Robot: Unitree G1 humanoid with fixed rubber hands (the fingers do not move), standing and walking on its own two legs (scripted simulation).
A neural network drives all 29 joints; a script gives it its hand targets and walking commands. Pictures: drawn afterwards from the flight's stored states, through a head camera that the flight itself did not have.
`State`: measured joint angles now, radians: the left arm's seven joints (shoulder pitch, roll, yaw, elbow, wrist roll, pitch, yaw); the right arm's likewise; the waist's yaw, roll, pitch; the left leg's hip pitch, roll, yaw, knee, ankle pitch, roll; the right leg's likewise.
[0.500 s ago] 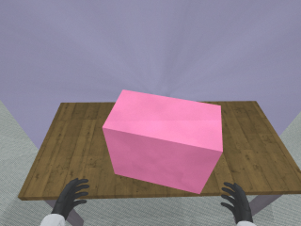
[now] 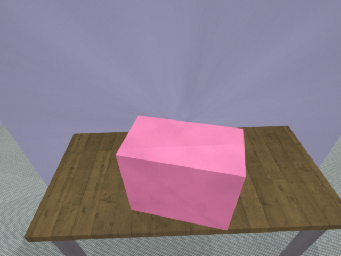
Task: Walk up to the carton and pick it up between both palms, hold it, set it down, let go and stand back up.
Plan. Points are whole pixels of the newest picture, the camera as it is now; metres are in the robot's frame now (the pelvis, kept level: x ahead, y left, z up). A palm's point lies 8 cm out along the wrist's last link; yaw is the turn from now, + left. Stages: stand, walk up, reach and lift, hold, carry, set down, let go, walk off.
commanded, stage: stand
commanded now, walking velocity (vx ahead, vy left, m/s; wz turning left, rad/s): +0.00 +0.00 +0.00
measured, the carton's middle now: (182, 172) +0.40 +0.00 -0.05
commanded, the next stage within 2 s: none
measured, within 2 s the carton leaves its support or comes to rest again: neither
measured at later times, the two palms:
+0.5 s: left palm out of the picture -0.06 +0.25 -0.12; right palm out of the picture -0.06 -0.26 -0.14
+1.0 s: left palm out of the picture -0.06 +0.25 -0.15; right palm out of the picture -0.22 -0.24 -0.16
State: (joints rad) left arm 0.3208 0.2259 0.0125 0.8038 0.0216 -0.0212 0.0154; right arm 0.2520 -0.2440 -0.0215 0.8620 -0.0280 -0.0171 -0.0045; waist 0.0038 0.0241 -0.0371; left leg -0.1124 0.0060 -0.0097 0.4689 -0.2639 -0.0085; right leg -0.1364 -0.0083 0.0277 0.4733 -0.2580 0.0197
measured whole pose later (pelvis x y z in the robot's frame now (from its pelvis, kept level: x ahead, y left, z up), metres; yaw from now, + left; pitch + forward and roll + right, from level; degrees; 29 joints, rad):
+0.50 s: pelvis -0.07 -0.01 +0.00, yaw -1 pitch -5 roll +1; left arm 0.42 0.22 0.01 0.90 0.02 -0.01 0.01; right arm 0.35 -0.27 0.02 0.98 -0.02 0.00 0.00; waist 0.00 0.03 -0.02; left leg -0.20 0.01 -0.01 0.47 -0.20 -0.02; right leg -0.24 0.01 0.06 0.46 -0.14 0.01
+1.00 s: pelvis -0.13 +0.00 -0.02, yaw -6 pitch -7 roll +3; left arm 0.34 0.23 0.08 0.92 0.04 0.06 0.02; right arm 0.46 -0.20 -0.04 1.04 -0.05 0.04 -0.04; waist -0.04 -0.06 -0.01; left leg -0.24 -0.05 0.05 0.68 -0.34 0.04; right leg -0.47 0.01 0.09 1.05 -0.43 0.02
